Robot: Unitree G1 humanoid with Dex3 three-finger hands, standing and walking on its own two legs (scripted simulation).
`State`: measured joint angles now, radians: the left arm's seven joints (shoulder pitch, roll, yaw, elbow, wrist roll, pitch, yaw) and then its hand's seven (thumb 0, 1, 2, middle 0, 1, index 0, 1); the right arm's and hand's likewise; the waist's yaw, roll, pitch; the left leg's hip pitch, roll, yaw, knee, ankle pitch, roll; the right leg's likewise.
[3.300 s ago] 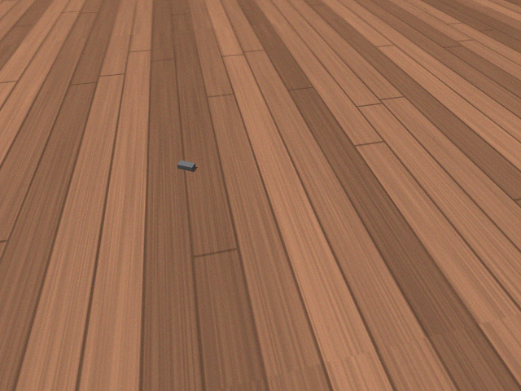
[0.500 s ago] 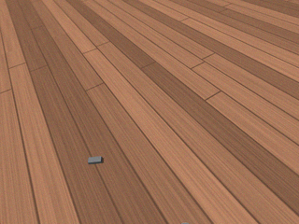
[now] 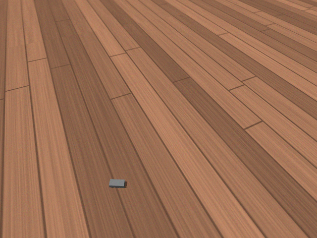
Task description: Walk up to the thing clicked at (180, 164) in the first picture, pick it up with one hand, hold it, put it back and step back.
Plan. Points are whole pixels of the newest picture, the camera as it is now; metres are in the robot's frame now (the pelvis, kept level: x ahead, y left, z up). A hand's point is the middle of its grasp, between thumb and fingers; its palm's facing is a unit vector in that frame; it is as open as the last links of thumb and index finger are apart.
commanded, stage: walk up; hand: left
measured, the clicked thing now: (117, 183) +0.58 +0.27 -0.73
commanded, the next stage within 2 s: none
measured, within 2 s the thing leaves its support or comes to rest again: neither
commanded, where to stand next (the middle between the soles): +0.23 +0.09 m, yaw -4 degrees
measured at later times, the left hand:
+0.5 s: hand (31, 219) +0.21 +0.36 -0.10, palm faces -0.06 -0.86 -0.51, open 7.4 cm
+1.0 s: hand (32, 208) +0.26 +0.40 -0.16, palm faces -0.07 -0.94 -0.33, open 7.4 cm
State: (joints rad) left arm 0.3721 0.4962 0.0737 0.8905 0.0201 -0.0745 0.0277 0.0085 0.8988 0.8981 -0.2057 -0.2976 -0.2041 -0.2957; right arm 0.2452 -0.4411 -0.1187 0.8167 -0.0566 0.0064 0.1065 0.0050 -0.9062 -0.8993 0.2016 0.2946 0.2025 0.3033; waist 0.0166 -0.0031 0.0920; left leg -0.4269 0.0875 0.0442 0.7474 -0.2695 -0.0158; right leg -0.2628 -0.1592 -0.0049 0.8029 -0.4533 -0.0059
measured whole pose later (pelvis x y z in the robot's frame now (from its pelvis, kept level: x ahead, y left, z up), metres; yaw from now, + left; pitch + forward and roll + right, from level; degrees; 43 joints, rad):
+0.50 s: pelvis +0.12 +0.07 +0.01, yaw -3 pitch -4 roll +0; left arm 0.28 0.40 0.04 0.84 0.01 -0.09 0.04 0.01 0.90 0.90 -0.20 -0.30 -0.20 -0.30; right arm 0.34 -0.40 -0.06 0.79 -0.03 0.05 0.06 0.01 -0.90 -0.90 0.20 0.29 0.20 0.30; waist -0.02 0.09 0.12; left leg -0.33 -0.03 0.05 1.03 -0.54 0.03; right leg -0.37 -0.02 -0.10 0.69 -0.26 -0.06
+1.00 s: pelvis +0.17 +0.14 +0.01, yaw -3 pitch -1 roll +0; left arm 0.18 0.43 0.05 0.93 0.00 0.05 -0.02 0.01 0.91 0.90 -0.20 -0.30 -0.20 -0.29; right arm 0.23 -0.38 -0.03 0.91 -0.03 -0.06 -0.02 0.00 -0.90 -0.90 0.21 0.30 0.21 0.30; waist 0.00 -0.08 0.11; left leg -0.40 0.07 0.01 0.73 -0.31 -0.04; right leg -0.39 -0.04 0.03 0.92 -0.52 -0.03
